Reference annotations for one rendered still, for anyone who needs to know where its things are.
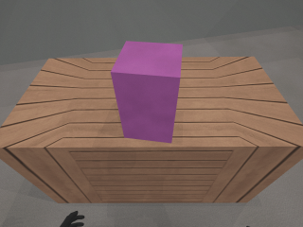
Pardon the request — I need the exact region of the pedestal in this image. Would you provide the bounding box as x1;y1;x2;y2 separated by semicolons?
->
0;57;303;203

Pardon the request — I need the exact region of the left robot hand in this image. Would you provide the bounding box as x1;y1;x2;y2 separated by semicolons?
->
60;211;85;227

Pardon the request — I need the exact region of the carton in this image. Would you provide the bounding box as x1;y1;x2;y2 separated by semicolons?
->
111;41;183;143

